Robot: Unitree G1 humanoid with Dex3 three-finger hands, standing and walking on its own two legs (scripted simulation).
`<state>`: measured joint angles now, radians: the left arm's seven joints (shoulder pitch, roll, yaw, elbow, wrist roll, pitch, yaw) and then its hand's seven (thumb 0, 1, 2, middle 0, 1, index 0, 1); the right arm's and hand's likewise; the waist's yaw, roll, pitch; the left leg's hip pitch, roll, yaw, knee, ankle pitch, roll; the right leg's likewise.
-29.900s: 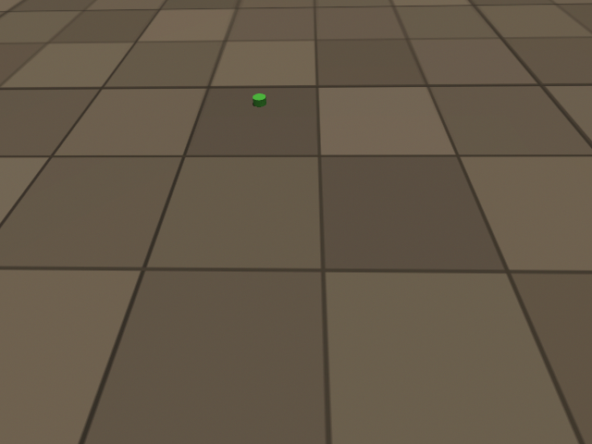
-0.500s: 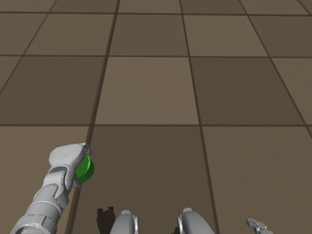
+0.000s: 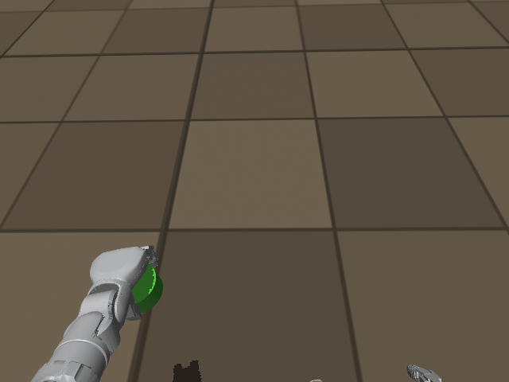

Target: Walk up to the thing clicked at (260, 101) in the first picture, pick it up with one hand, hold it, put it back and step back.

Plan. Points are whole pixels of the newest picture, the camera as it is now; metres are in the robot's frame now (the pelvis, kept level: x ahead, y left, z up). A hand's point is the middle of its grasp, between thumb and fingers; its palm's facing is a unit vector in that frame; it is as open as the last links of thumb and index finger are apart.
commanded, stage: hold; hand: left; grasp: from above
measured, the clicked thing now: (137, 286) +0.33 +0.23 -0.10
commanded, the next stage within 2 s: crouch in 1.86 s
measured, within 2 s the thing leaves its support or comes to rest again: neither
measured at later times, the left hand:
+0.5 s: hand (126, 273) +0.33 +0.22 -0.03, palm faces -0.45 -0.05 -0.89, open 10.6 cm
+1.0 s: hand (123, 281) +0.30 +0.21 -0.01, palm faces -0.44 -0.05 -0.90, open 10.6 cm
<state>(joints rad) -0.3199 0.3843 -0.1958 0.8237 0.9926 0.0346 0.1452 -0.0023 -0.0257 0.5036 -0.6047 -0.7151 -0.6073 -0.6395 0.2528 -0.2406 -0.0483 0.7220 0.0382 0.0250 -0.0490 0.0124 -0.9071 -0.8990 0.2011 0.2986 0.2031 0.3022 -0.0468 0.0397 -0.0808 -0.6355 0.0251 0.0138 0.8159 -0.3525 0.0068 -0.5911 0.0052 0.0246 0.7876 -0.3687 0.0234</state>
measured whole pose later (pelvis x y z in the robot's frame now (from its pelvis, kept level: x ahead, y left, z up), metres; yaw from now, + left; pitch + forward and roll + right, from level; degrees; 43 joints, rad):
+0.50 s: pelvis +0.02 +0.00 +0.02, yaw +0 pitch +6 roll +0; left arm -0.29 0.39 -0.21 0.73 0.99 0.03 0.04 0.00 -0.02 0.52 -0.58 -0.74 -0.58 -0.66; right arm 0.24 -0.25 -0.05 0.69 0.05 0.06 -0.04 0.01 -0.90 -0.90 0.20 0.30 0.20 0.30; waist -0.02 0.05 -0.06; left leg -0.44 0.02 0.03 0.65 -0.31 0.00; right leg -0.41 0.00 0.04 0.63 -0.33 0.02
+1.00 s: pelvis +0.01 -0.01 +0.03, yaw -1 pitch +2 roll +0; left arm -0.25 0.40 -0.22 0.66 0.98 0.03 -0.01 0.00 -0.03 0.56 -0.55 -0.77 -0.55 -0.69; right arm 0.21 -0.25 -0.03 0.67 0.06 0.08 -0.05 0.01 -0.91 -0.90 0.20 0.30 0.20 0.30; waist 0.00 0.05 -0.03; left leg -0.33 0.02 0.03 0.54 -0.25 0.00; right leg -0.31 0.00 0.04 0.55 -0.28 0.01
